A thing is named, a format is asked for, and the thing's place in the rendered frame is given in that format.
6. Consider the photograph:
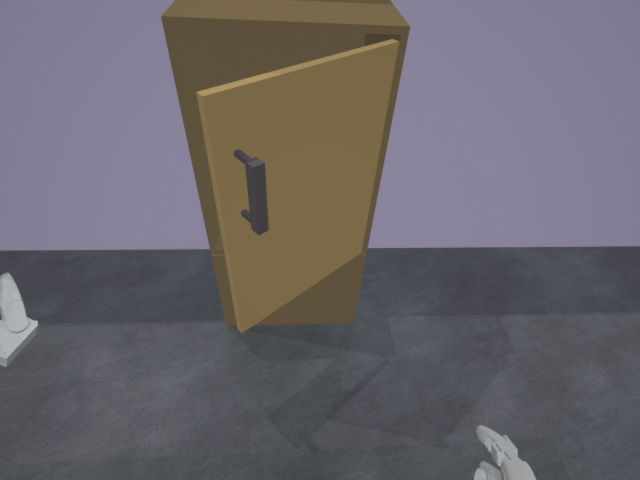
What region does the cupboard door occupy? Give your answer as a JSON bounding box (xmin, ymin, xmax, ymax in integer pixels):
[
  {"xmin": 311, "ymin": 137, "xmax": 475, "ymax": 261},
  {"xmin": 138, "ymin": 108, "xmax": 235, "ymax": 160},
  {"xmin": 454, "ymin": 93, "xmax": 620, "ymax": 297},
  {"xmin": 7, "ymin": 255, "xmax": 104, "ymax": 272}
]
[{"xmin": 196, "ymin": 39, "xmax": 399, "ymax": 333}]

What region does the robot left hand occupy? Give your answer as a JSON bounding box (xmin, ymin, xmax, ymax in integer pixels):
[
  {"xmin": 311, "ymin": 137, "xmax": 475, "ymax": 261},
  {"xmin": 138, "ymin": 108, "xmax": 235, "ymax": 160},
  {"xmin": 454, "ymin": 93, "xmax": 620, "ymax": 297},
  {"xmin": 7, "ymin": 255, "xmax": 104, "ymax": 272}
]
[{"xmin": 0, "ymin": 272, "xmax": 38, "ymax": 367}]

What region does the robot right hand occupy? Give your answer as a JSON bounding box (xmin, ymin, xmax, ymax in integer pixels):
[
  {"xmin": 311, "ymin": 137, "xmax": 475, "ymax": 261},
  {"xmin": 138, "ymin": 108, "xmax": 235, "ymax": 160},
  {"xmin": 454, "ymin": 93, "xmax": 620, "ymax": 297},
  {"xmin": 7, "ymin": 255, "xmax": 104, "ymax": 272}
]
[{"xmin": 474, "ymin": 425, "xmax": 536, "ymax": 480}]

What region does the handle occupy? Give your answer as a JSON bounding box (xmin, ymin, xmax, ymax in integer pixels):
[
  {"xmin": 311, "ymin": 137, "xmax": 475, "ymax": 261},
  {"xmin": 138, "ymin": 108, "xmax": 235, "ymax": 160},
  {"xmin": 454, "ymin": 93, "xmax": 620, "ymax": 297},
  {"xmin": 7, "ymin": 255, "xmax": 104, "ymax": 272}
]
[{"xmin": 234, "ymin": 149, "xmax": 269, "ymax": 235}]

